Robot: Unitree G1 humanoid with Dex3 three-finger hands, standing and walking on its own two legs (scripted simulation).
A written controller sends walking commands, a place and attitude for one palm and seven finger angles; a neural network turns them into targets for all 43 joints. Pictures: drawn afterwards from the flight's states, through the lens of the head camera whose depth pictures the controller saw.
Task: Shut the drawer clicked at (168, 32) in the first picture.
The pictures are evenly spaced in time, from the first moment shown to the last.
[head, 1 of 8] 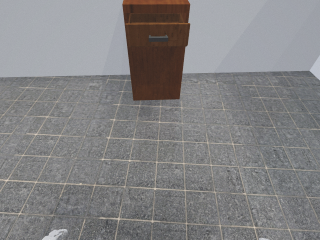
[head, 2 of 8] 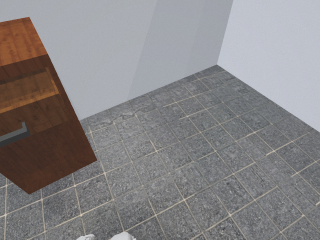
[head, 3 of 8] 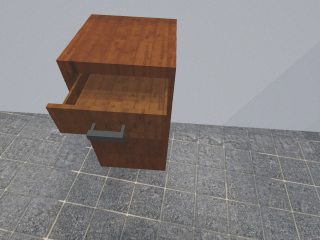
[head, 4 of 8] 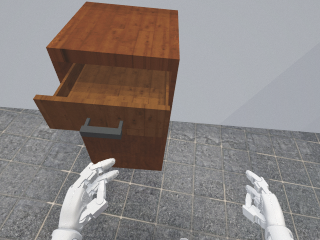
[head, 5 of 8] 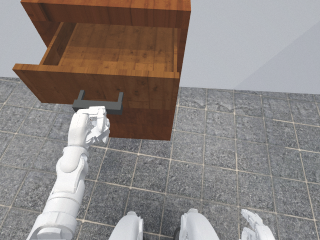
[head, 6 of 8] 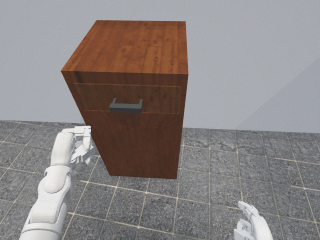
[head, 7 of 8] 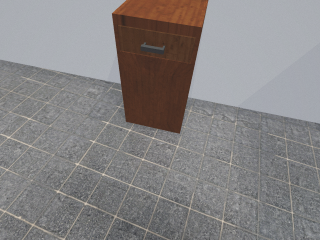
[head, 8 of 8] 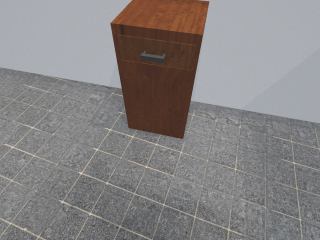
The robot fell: no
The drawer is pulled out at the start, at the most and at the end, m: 0.19 0.19 0.00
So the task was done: yes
